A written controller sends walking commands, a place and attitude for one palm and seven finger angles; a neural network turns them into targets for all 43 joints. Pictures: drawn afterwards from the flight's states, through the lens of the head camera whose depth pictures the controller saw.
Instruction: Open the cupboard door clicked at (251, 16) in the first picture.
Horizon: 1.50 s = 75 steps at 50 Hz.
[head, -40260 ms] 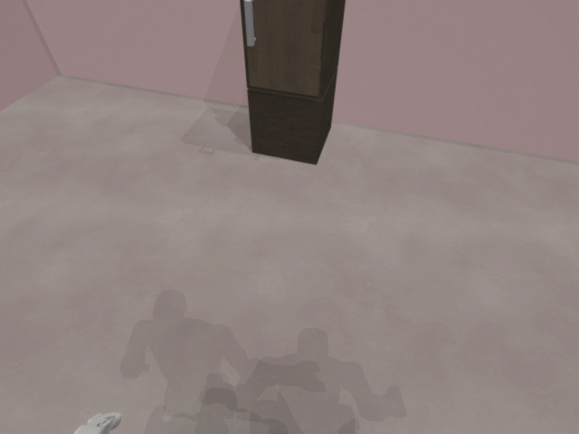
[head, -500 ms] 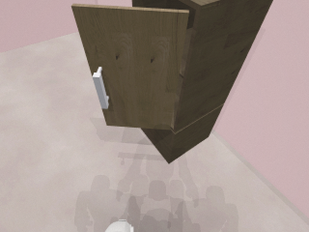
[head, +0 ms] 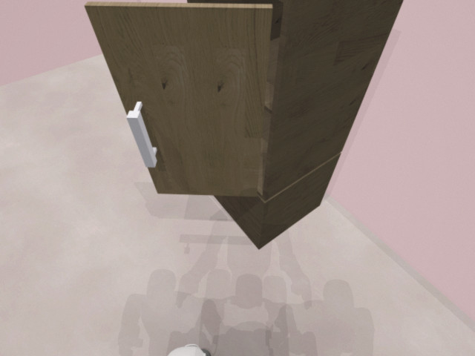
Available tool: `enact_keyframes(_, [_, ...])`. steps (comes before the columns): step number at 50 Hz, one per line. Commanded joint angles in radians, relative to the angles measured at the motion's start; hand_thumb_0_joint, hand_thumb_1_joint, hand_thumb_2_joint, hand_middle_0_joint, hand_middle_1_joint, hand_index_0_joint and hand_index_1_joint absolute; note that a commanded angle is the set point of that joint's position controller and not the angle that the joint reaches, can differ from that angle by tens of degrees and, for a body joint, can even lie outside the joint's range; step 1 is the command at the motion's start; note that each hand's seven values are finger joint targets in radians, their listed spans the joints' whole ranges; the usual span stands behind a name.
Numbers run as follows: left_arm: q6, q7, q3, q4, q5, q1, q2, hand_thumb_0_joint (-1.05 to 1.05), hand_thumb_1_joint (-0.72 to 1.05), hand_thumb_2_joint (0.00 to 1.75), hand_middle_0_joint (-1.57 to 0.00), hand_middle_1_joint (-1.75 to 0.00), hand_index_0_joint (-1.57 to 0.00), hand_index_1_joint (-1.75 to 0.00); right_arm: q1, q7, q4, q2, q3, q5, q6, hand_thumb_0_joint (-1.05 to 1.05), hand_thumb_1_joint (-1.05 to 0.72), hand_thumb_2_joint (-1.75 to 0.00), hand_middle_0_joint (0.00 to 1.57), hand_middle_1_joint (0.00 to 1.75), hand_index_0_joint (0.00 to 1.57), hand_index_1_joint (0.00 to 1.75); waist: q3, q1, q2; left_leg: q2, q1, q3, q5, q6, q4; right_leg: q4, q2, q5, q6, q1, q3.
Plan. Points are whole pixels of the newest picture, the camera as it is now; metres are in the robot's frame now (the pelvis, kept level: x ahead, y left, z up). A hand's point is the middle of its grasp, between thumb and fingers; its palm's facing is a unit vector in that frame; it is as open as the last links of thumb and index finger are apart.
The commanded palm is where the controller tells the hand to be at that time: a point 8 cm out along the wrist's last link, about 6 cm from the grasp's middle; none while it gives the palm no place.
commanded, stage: come to a stop and stand still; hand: left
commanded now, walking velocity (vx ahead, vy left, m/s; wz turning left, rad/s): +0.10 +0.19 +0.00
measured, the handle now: (145, 135) +0.60 +0.28 -0.04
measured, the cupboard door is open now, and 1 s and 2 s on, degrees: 51 51 51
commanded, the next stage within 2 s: look again from close up in 0.50 s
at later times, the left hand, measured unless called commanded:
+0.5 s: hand out of the picture +0.02 +0.19 -0.17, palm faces +0.06 -0.98 -0.20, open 7.4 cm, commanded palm none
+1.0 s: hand out of the picture +0.02 +0.20 -0.16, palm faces -0.01 -0.97 -0.25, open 7.4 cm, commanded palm none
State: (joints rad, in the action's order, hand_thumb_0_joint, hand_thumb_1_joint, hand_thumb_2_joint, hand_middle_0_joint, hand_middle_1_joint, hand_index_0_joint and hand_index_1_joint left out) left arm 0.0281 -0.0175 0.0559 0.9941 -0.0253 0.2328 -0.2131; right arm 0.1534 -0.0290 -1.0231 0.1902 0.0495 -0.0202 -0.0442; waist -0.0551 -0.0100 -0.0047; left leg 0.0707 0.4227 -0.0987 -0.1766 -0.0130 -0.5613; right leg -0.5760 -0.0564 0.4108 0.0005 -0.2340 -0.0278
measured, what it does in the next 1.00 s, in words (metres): steps on the spot: left foot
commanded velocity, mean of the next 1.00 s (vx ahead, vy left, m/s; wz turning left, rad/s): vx -0.01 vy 0.03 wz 0.00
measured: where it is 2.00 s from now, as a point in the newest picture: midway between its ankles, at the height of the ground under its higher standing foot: outside the picture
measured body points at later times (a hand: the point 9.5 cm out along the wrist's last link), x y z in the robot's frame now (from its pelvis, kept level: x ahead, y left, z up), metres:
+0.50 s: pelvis +0.01 +0.00 +0.01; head +0.03 +0.01 +0.46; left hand +0.02 +0.24 -0.15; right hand +0.05 -0.23 -0.14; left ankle +0.00 +0.11 -0.73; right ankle -0.03 -0.13 -0.73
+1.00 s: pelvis -0.01 +0.01 +0.01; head +0.01 +0.00 +0.46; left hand +0.02 +0.25 -0.14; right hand +0.02 -0.22 -0.15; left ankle +0.00 +0.11 -0.73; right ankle -0.03 -0.13 -0.73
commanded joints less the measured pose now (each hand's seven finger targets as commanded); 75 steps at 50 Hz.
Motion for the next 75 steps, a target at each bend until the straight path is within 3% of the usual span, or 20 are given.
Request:
enact_keyframes(1, [-0.025, -0.010, -0.001, -0.037, -0.006, 0.026, -0.152, 0.00, 0.90, 0.90, -0.20, -0.30, -0.20, -0.30, -0.038, 0.034, 0.093, 0.073, 0.020, 0.000, 0.003, 0.00, -0.90, -0.90, 0.20, 0.30, 0.20, 0.30, -0.066, -0.004, 0.184, -0.038, 0.006, 0.095, -0.286, -0.005, -0.192, 0.494, -0.317, 0.302, 0.160, -0.185, 0.360])
enact_keyframes(5, [-0.050, -0.008, 0.001, -0.017, 0.003, 0.003, -0.115, 0.00, 0.90, 0.90, -0.20, -0.30, -0.20, -0.30, 0.067, 0.032, 0.020, 0.067, 0.017, 0.002, 0.016, 0.00, -0.90, -0.90, 0.20, 0.30, 0.20, 0.30, -0.041, 0.014, 0.208, -0.047, 0.004, 0.083, -0.180, -0.011, -0.214, 0.339, -0.217, -0.260, 0.127, -0.006, 0.186])
enact_keyframes(11, [-0.048, -0.020, 0.016, 0.039, 0.006, 0.092, -0.144, 0.00, 0.90, 0.90, -0.20, -0.30, -0.20, -0.30, 0.094, 0.012, 0.008, 0.059, 0.003, 0.014, 0.034, 0.00, -0.90, -0.90, 0.20, 0.30, 0.20, 0.30, 0.060, -0.022, 0.169, -0.078, -0.091, 0.046, -0.148, -0.027, 0.073, 0.139, -0.226, -0.783, 0.127, 0.214, 0.146])
enact_keyframes(13, [-0.040, -0.022, 0.014, 0.044, 0.018, 0.078, -0.122, 0.00, 0.90, 0.90, -0.20, -0.30, -0.20, -0.30, 0.137, 0.004, -0.014, 0.076, 0.002, 0.013, 0.047, 0.00, -0.90, -0.90, 0.20, 0.30, 0.20, 0.30, 0.092, -0.009, 0.097, -0.039, -0.244, 0.075, 0.140, -0.005, 0.187, 0.060, -0.166, -0.719, 0.073, 0.144, 0.096])
enact_keyframes(15, [-0.032, -0.024, -0.002, 0.040, 0.023, 0.093, -0.068, 0.00, 0.90, 0.90, -0.20, -0.30, -0.20, -0.30, 0.154, -0.010, -0.019, 0.132, 0.009, 0.008, 0.053, 0.00, -0.90, -0.90, 0.20, 0.30, 0.20, 0.30, 0.156, -0.014, -0.045, 0.104, -0.374, 0.179, 0.524, 0.069, 0.098, 0.051, -0.077, -0.422, 0.018, 0.042, 0.025])
enact_keyframes(17, [-0.021, -0.028, -0.010, 0.044, 0.013, 0.067, -0.041, 0.00, 0.90, 0.90, -0.20, -0.30, -0.20, -0.30, 0.142, -0.016, -0.026, 0.123, 0.004, 0.007, 0.045, 0.00, -0.90, -0.90, 0.20, 0.30, 0.20, 0.30, 0.095, -0.012, 0.010, 0.103, -0.321, 0.162, 0.449, 0.077, 0.106, 0.102, -0.040, -0.297, 0.010, 0.035, 0.021])
enact_keyframes(19, [-0.014, -0.020, -0.016, 0.053, 0.019, 0.042, -0.051, 0.00, 0.90, 0.90, -0.20, -0.30, -0.20, -0.30, 0.134, -0.019, -0.039, 0.110, -0.004, 0.010, 0.045, 0.00, -0.90, -0.90, 0.20, 0.30, 0.20, 0.30, 0.059, -0.006, -0.106, 0.084, -0.264, 0.174, 0.347, 0.073, 0.177, 0.115, -0.039, -0.234, 0.003, 0.069, 0.013])
enact_keyframes(23, [-0.019, -0.014, -0.023, 0.081, 0.014, 0.054, -0.054, 0.00, 0.90, 0.90, -0.20, -0.30, -0.20, -0.30, 0.119, -0.015, -0.040, 0.092, -0.010, 0.010, 0.044, 0.00, -0.90, -0.90, 0.20, 0.30, 0.20, 0.30, 0.021, -0.003, 0.003, 0.040, -0.240, 0.144, 0.163, 0.041, 0.177, 0.187, -0.060, -0.300, 0.015, 0.076, 0.049])
enact_keyframes(29, [-0.028, -0.011, -0.031, 0.092, 0.015, 0.046, -0.055, 0.00, 0.90, 0.90, -0.20, -0.30, -0.20, -0.30, 0.121, -0.011, -0.055, 0.084, -0.017, 0.010, 0.052, 0.00, -0.90, -0.90, 0.20, 0.30, 0.20, 0.30, 0.022, 0.006, 0.012, 0.033, -0.267, 0.137, 0.131, 0.033, 0.200, 0.220, -0.061, -0.288, 0.011, 0.069, 0.052])
enact_keyframes(30, [-0.056, -0.058, -0.042, 0.089, -0.004, 0.115, -0.059, 0.00, 0.90, 0.90, -0.20, -0.30, -0.20, -0.30, 0.064, 0.004, 0.027, 0.121, -0.019, 0.018, 0.069, 0.00, -0.90, -0.90, 0.20, 0.30, 0.20, 0.30, -0.025, -0.004, -0.067, 0.043, -0.224, 0.106, 0.352, 0.015, 0.008, 0.176, -0.087, -0.534, 0.008, 0.007, 0.096])
enact_keyframes(31, [-0.063, -0.054, -0.033, 0.042, 0.004, 0.090, -0.103, 0.00, 0.90, 0.90, -0.20, -0.30, -0.20, -0.30, 0.112, 0.010, 0.042, 0.077, -0.021, 0.007, 0.070, 0.00, -0.90, -0.90, 0.20, 0.30, 0.20, 0.30, 0.059, 0.018, -0.086, 0.029, -0.220, 0.122, 0.190, 0.023, 0.041, 0.132, -0.097, -0.436, 0.040, 0.052, 0.086])
enact_keyframes(32, [-0.062, -0.042, -0.033, 0.034, 0.005, 0.064, -0.108, 0.00, 0.90, 0.90, -0.20, -0.30, -0.20, -0.30, 0.089, 0.012, 0.043, 0.081, -0.023, 0.002, 0.067, 0.00, -0.90, -0.90, 0.20, 0.30, 0.20, 0.30, 0.023, 0.002, -0.114, 0.022, -0.203, 0.114, 0.118, 0.031, 0.076, 0.129, -0.082, -0.351, 0.044, 0.032, 0.073])
enact_keyframes(34, [-0.055, -0.033, -0.035, 0.023, 0.004, 0.066, -0.082, 0.00, 0.90, 0.90, -0.20, -0.30, -0.20, -0.30, 0.122, 0.011, 0.065, 0.100, -0.023, 0.001, 0.070, 0.00, -0.90, -0.90, 0.20, 0.30, 0.20, 0.30, 0.069, 0.017, -0.090, 0.044, -0.203, 0.149, 0.141, 0.050, 0.094, 0.093, -0.036, -0.211, 0.035, 0.024, 0.034])
enact_keyframes(37, [-0.048, -0.027, -0.040, 0.018, 0.006, 0.074, -0.065, 0.00, 0.90, 0.90, -0.20, -0.30, -0.20, -0.30, 0.123, 0.006, 0.074, 0.113, -0.023, 0.001, 0.075, 0.00, -0.90, -0.90, 0.20, 0.30, 0.20, 0.30, 0.079, 0.008, -0.075, 0.061, -0.216, 0.164, 0.206, 0.071, 0.115, 0.072, -0.012, -0.182, 0.024, 0.031, 0.014])
enact_keyframes(42, [-0.042, -0.018, -0.043, 0.014, 0.007, 0.061, -0.072, 0.00, 0.90, 0.90, -0.20, -0.30, -0.20, -0.30, 0.108, 0.007, 0.071, 0.105, -0.026, 0.004, 0.070, 0.00, -0.90, -0.90, 0.20, 0.30, 0.20, 0.30, -0.008, 0.009, 0.037, 0.036, -0.168, 0.146, 0.020, 0.065, 0.153, 0.114, -0.027, -0.173, 0.019, -0.014, 0.041])
enact_keyframes(60, [-0.047, -0.013, -0.040, 0.040, 0.009, 0.087, -0.088, 0.00, 0.90, 0.90, -0.20, -0.30, -0.20, -0.30, 0.136, 0.007, -0.015, 0.092, -0.038, 0.006, 0.076, 0.00, -0.90, -0.90, 0.20, 0.30, 0.20, 0.30, 0.026, 0.000, 0.015, 0.024, -0.203, 0.101, 0.006, 0.050, 0.153, 0.151, -0.046, -0.199, 0.029, 0.010, 0.078])
enact_keyframes(66, [-0.041, -0.007, -0.014, 0.038, 0.004, 0.121, -0.136, 0.00, 0.90, 0.90, -0.20, -0.30, -0.20, -0.30, 0.140, 0.020, 0.003, 0.068, -0.034, -0.003, 0.060, 0.00, -0.90, -0.90, 0.20, 0.30, 0.20, 0.30, -0.055, -0.012, 0.112, -0.047, -0.078, 0.024, -0.200, 0.030, 0.014, 0.267, -0.142, 0.086, 0.103, -0.012, 0.222])
enact_keyframes(69, [-0.044, -0.009, 0.002, 0.031, 0.000, 0.132, -0.143, 0.00, 0.90, 0.90, -0.20, -0.30, -0.20, -0.30, 0.153, 0.021, 0.011, 0.059, -0.032, -0.003, 0.065, 0.00, -0.90, -0.90, 0.20, 0.30, 0.20, 0.30, -0.059, -0.011, 0.140, -0.045, -0.067, 0.009, -0.173, 0.029, -0.033, 0.258, -0.187, -0.029, 0.132, 0.003, 0.241])
enact_keyframes(72, [-0.042, -0.007, 0.005, 0.019, -0.003, 0.111, -0.115, 0.00, 0.90, 0.90, -0.20, -0.30, -0.20, -0.30, 0.212, 0.019, -0.003, 0.070, -0.030, 0.001, 0.075, 0.00, -0.90, -0.90, 0.20, 0.30, 0.20, 0.30, -0.034, 0.012, 0.063, -0.027, -0.188, 0.035, -0.039, 0.045, 0.048, 0.134, -0.111, -0.134, 0.094, -0.035, 0.120])
enact_keyframes(75, [-0.041, -0.008, -0.012, -0.013, -0.005, 0.054, -0.027, 0.00, 0.90, 0.90, -0.20, -0.30, -0.20, -0.30, 0.351, 0.003, -0.040, 0.154, -0.013, -0.008, 0.083, 0.00, -0.90, -0.90, 0.20, 0.30, 0.20, 0.30, 0.001, 0.056, -0.275, 0.189, -0.413, 0.316, 0.325, 0.199, 0.195, -0.259, 0.060, 0.156, 0.028, -0.284, -0.096])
